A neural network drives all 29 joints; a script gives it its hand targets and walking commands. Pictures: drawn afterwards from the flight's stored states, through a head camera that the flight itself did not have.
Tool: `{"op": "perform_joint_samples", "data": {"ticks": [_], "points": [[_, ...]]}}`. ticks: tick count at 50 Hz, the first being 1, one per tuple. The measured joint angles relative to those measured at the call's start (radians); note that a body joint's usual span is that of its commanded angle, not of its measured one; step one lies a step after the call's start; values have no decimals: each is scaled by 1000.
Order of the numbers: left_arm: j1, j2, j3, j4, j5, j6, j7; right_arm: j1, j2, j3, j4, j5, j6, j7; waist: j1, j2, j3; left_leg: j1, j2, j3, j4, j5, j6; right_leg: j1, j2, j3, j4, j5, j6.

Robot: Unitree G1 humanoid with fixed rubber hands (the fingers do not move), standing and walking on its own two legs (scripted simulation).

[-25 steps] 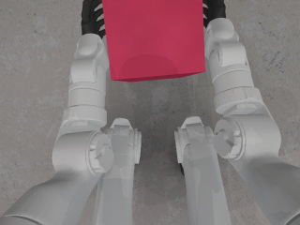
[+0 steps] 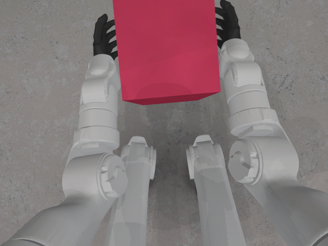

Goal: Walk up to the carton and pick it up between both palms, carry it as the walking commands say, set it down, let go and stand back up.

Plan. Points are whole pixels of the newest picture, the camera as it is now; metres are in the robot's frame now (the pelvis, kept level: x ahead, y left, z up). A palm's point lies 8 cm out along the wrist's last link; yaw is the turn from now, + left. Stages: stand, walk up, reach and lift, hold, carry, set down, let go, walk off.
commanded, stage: reach and lift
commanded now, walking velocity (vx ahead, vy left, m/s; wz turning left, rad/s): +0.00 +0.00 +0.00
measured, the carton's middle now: (167, 62) +0.50 +0.00 -0.16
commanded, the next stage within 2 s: none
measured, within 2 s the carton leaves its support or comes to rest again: neither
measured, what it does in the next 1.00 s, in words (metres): rises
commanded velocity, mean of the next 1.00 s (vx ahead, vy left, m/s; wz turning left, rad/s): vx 0.00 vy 0.00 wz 0.00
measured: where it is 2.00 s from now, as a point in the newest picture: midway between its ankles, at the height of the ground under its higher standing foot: (168, 183)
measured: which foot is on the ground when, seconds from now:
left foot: down 0.00-1.00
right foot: down 0.00-1.00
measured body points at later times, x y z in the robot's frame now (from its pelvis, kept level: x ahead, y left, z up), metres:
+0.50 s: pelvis +0.00 +0.00 +0.05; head +0.27 -0.01 +0.42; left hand +0.49 +0.13 -0.03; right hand +0.51 -0.13 -0.03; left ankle +0.11 +0.14 -0.43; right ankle +0.10 -0.13 -0.43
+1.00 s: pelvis +0.02 +0.00 +0.11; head +0.24 -0.01 +0.50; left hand +0.47 +0.13 +0.04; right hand +0.49 -0.13 +0.04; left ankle +0.11 +0.14 -0.43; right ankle +0.10 -0.13 -0.43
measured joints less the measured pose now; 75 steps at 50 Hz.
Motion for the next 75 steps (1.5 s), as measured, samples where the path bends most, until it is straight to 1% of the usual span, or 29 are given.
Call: {"op": "perform_joint_samples", "data": {"ticks": [15, 39, 59, 75], "points": [[48, -23, 14, -4, 28, 14, -11, 51, 26, -23, -9, -30, 15, 12, 0, -1, -49, 96, -3, -9, -98, 23, 4, 98, 0, 7, -99, 22, -1], [175, -61, 3, -25, 39, 12, -16, 183, 66, -19, -33, -40, 9, 20, 0, 4, -100, 302, -5, -24, -263, 41, 18, 310, -5, 17, -268, 35, -6], [298, -88, -27, -39, 37, -11, -16, 310, 97, -2, -54, -37, -16, 24, 1, 8, -120, 513, -1, -38, -423, 60, 29, 522, -10, 27, -428, 52, -15], [410, -112, -50, -53, 43, -37, -21, 422, 127, 8, -74, -42, -40, 31, 2, 6, -122, 719, 10, -53, -591, 89, 38, 729, -16, 34, -597, 82, -27]]}}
